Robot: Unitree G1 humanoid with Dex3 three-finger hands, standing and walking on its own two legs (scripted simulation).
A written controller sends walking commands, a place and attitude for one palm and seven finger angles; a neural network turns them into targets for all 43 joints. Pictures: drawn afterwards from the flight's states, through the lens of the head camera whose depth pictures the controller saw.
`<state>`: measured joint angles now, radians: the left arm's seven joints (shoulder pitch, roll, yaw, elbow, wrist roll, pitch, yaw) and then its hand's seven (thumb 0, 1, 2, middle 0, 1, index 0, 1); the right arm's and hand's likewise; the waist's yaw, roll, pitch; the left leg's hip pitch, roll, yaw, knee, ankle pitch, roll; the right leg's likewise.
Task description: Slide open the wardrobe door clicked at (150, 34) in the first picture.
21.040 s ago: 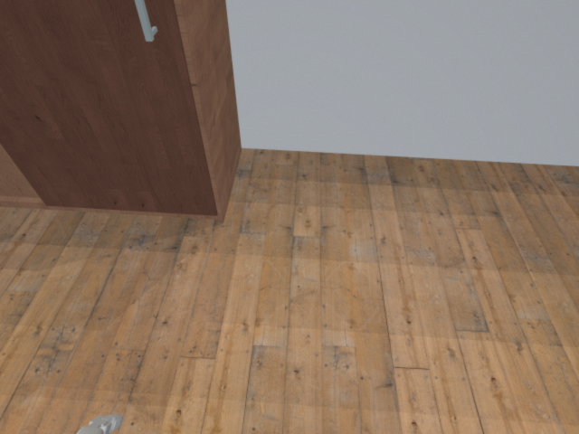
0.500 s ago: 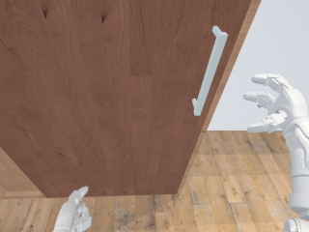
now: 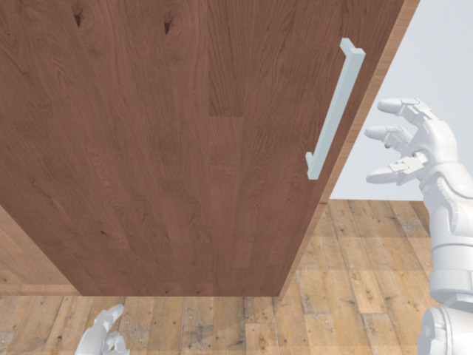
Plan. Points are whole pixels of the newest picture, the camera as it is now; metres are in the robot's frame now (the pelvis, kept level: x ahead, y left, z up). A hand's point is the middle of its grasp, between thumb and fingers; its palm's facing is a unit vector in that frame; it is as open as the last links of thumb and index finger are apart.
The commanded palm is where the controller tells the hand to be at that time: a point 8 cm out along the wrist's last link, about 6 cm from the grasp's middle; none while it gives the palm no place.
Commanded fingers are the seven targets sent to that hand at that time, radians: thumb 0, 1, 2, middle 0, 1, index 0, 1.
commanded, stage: move the hooked fingers beside the handle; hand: right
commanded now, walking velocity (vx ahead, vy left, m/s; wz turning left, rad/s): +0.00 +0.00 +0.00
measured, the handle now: (327, 118) +0.47 -0.10 +0.19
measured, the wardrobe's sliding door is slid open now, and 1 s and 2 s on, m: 0.00 0.00 0.00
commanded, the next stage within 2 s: feel for the door with the fingertips in 0.92 s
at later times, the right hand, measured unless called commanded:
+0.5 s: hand (378, 143) +0.41 -0.17 +0.20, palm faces -0.06 +1.00 -0.01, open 14.0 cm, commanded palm +0.38 -0.22 +0.20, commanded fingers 0.00 0.50 -0.30 0.30 1.20 0.30 1.20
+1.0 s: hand (372, 140) +0.42 -0.17 +0.20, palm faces -0.05 +1.00 -0.01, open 14.0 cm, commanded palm +0.39 -0.22 +0.20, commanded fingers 0.00 0.50 -0.30 0.30 1.20 0.30 1.20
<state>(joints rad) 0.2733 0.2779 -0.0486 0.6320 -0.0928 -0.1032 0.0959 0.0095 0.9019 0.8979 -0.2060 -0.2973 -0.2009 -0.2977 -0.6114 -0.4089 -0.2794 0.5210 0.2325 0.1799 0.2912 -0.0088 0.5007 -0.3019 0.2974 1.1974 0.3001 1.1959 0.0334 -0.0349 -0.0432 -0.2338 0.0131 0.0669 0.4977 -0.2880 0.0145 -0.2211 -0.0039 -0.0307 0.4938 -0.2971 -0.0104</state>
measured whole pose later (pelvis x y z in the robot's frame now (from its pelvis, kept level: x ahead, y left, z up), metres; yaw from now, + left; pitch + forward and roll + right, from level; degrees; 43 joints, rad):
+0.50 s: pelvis -0.01 -0.01 +0.00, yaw +0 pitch +1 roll +0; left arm 0.30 0.27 -0.04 0.64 -0.09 -0.08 0.09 0.01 0.90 0.90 -0.21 -0.30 -0.20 -0.30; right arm -0.64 -0.37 -0.25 0.56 0.22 0.15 0.24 -0.01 0.50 -0.30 0.30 1.20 0.30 1.20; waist 0.04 -0.04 -0.04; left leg -0.24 0.02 0.06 0.49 -0.28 0.01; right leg -0.22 0.00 -0.04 0.49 -0.29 -0.02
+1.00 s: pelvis -0.01 +0.00 +0.00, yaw +0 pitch +1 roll +0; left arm 0.29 0.27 -0.05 0.64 -0.09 -0.07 0.09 0.01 0.90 0.90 -0.21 -0.30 -0.20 -0.30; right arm -0.70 -0.38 -0.25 0.66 0.21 0.12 0.23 -0.01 0.50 -0.30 0.30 1.20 0.30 1.20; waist 0.05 -0.03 -0.04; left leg -0.25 0.01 0.06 0.49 -0.27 0.02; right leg -0.23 -0.01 -0.04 0.49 -0.28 -0.01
